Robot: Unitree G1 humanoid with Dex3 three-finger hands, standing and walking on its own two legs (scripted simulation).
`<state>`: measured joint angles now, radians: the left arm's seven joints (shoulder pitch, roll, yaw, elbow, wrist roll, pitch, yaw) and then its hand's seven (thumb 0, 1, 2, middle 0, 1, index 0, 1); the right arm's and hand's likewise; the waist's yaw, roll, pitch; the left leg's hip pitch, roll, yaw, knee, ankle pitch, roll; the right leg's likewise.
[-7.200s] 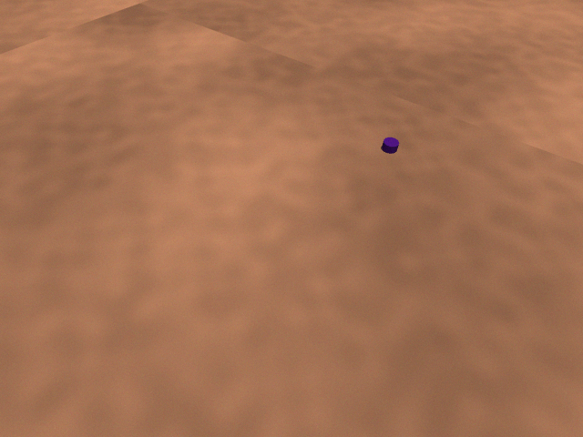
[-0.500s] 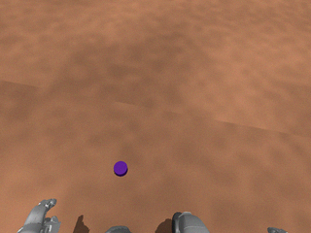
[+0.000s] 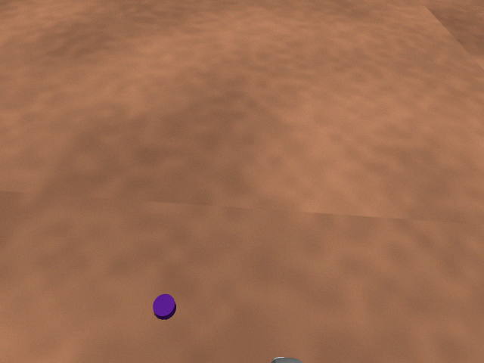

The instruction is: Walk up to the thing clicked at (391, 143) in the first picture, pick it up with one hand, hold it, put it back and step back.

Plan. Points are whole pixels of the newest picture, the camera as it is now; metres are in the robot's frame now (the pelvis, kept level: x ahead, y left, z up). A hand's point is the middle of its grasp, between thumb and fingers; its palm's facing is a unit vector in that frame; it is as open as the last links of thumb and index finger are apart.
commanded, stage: walk up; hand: left
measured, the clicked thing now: (164, 306) +0.44 +0.25 -0.75
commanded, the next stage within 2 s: stand in 1.60 s
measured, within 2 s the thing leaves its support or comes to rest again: neither
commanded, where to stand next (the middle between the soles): +0.07 -0.01 m, yaw +4 degrees
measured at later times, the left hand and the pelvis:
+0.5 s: hand out of the picture +0.15 +0.24 -0.14, palm faces +0.07 -0.90 -0.43, open 7.4 cm; pelvis +0.01 -0.03 -0.02, yaw +5 degrees
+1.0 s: hand out of the picture +0.00 +0.28 -0.16, palm faces -0.01 -0.92 -0.38, open 7.4 cm; pelvis -0.01 -0.01 -0.01, yaw +2 degrees
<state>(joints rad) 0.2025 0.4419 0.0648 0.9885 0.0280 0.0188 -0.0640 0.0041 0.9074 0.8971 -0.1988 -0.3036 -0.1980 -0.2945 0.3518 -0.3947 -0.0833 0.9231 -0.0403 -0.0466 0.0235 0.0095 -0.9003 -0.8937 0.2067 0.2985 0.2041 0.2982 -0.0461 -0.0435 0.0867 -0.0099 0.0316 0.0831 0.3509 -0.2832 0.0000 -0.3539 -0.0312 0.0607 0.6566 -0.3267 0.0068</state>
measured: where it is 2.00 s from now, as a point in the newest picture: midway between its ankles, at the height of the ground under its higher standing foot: outside the picture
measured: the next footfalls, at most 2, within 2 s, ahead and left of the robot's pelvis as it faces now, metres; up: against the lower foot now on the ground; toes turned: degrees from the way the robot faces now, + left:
right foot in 0.06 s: +0.13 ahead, -0.14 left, +0.00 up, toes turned +0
left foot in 0.58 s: +0.03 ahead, +0.13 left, +0.00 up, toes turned +5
